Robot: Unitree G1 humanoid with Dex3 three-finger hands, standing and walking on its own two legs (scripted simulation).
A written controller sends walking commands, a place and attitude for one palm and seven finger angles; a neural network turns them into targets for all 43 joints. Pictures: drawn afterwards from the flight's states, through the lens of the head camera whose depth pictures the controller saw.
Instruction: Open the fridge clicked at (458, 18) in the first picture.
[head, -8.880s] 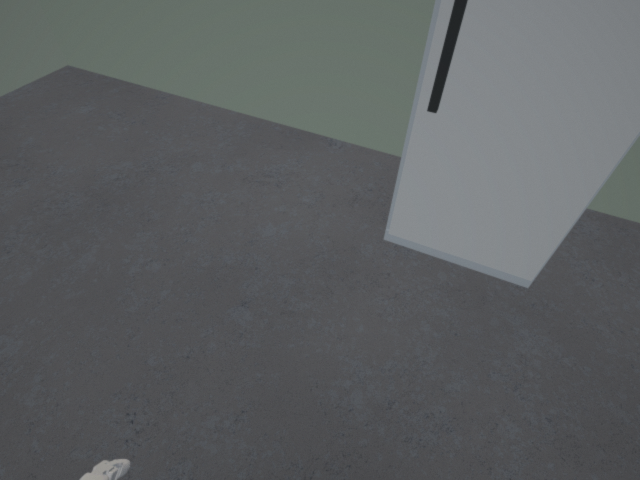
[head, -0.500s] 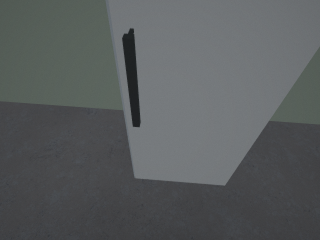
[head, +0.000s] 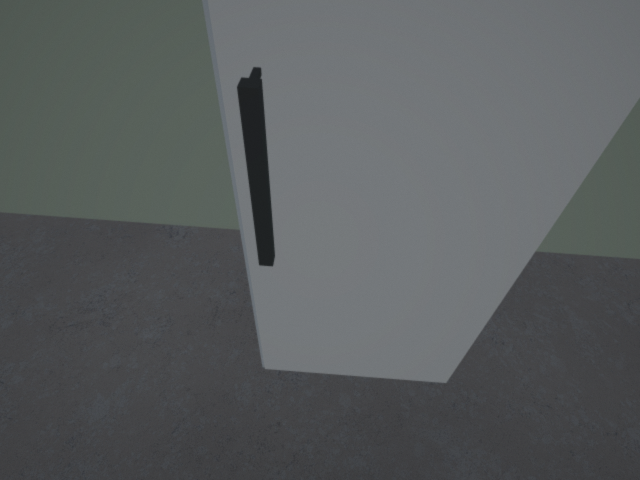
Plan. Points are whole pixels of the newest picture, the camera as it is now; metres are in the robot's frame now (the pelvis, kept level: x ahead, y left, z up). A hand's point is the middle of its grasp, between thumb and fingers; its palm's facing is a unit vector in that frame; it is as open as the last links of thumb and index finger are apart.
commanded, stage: shuffle to correct the standing spot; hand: left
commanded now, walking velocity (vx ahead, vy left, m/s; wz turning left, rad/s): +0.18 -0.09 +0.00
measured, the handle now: (262, 181) +0.53 +0.13 +0.09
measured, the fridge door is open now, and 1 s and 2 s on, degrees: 0 0 0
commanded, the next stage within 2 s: come to a stop and stand still in 0.04 s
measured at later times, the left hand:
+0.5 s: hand out of the picture +0.06 +0.15 -0.18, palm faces +0.07 -0.98 -0.16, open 7.4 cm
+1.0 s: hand out of the picture +0.08 +0.17 -0.18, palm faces +0.09 -0.98 -0.17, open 7.3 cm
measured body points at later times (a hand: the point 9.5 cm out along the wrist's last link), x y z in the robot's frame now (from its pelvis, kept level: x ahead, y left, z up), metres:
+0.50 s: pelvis +0.08 +0.00 +0.00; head +0.11 +0.01 +0.45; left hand +0.06 +0.20 -0.17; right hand +0.10 -0.23 -0.15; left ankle +0.03 +0.10 -0.74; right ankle +0.08 -0.13 -0.72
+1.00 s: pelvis +0.05 -0.01 +0.00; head +0.05 +0.02 +0.45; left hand +0.07 +0.22 -0.17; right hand +0.06 -0.23 -0.15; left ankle +0.04 +0.08 -0.74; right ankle +0.06 -0.14 -0.73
